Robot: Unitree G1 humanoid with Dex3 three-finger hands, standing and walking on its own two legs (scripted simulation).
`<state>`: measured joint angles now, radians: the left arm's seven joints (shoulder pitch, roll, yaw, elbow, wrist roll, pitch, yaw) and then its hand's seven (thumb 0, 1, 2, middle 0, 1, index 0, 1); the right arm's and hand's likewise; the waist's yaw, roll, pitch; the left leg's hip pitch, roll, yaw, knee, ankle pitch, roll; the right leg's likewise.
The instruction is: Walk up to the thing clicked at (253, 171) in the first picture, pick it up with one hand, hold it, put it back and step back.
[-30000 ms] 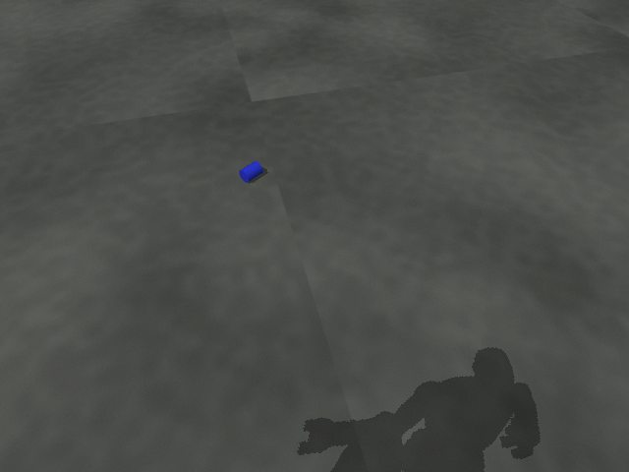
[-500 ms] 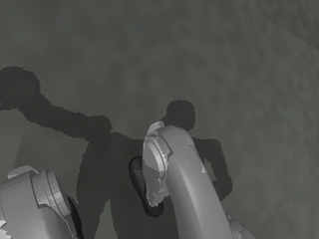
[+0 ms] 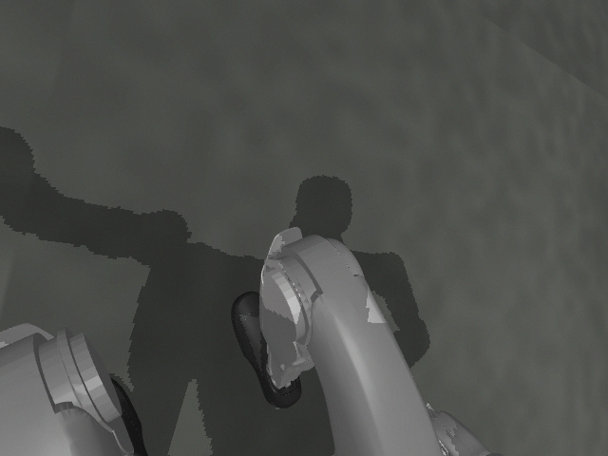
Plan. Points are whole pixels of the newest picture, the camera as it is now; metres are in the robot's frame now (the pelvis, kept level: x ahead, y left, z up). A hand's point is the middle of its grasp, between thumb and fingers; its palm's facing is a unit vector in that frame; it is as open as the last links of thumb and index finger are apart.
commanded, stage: rest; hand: left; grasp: from above
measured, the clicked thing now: out of the picture +0.49 +0.29 -0.27
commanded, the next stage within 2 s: open in 0.18 s
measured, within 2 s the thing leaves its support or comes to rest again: rests again in 0.64 s
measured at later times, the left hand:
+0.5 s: hand out of the picture +0.49 +0.29 -0.25, palm faces -0.45 -0.13 -0.88, open 9.5 cm
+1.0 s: hand out of the picture +0.49 +0.29 -0.25, palm faces -0.45 -0.13 -0.88, open 12.2 cm
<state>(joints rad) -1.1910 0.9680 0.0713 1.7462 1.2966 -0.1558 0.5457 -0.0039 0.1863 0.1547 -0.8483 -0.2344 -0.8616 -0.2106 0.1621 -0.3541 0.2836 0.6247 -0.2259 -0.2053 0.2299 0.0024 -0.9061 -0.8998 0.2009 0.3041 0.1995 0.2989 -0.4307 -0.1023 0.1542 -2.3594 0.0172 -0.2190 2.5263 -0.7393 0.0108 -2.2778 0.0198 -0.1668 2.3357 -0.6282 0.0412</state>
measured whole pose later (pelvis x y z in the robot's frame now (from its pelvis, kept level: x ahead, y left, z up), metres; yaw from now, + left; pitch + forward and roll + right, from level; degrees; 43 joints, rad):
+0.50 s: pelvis +0.00 +0.00 +0.00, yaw -1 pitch +31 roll -14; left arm -1.22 1.00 0.03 1.76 1.28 -0.16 0.55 0.00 0.18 0.27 -0.75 -0.33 -0.76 -0.31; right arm 0.16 -0.35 0.31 0.61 -0.23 -0.22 0.23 0.00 -0.90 -0.90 0.20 0.30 0.20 0.30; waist -0.44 -0.12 0.18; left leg -2.35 0.02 -0.23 2.52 -0.74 0.01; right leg -2.26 0.03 -0.18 2.32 -0.62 0.05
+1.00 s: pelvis +0.00 +0.00 +0.01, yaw -1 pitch +31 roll -15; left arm -1.21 1.02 0.04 1.72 1.28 -0.16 0.54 0.00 -0.19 0.71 -0.36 -0.73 -0.36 -0.72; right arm 0.17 -0.36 0.32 0.60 -0.22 -0.20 0.22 0.00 -0.90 -0.90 0.20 0.30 0.20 0.30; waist -0.44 -0.12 0.18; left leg -2.35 0.02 -0.24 2.51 -0.74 0.01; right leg -2.25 0.03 -0.18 2.30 -0.62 0.05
